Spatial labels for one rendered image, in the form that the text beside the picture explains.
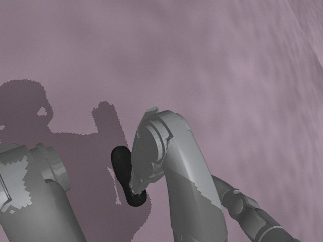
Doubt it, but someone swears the right robot arm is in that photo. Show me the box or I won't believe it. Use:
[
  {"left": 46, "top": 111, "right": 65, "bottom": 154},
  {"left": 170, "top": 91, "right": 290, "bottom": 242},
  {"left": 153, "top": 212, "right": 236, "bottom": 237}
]
[{"left": 222, "top": 189, "right": 301, "bottom": 242}]

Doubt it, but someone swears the right robot foot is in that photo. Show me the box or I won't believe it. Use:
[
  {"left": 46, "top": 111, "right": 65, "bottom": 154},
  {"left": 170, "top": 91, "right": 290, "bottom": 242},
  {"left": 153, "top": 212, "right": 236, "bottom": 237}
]
[{"left": 111, "top": 146, "right": 147, "bottom": 207}]

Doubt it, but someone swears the right robot hand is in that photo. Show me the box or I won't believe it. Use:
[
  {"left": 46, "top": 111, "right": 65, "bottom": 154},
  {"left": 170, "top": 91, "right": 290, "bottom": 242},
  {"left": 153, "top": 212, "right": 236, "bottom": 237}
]
[{"left": 211, "top": 175, "right": 234, "bottom": 205}]

